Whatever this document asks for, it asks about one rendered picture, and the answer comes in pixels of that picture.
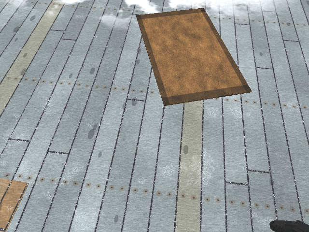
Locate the robot right hand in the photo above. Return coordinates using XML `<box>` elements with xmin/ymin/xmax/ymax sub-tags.
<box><xmin>269</xmin><ymin>219</ymin><xmax>309</xmax><ymax>232</ymax></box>

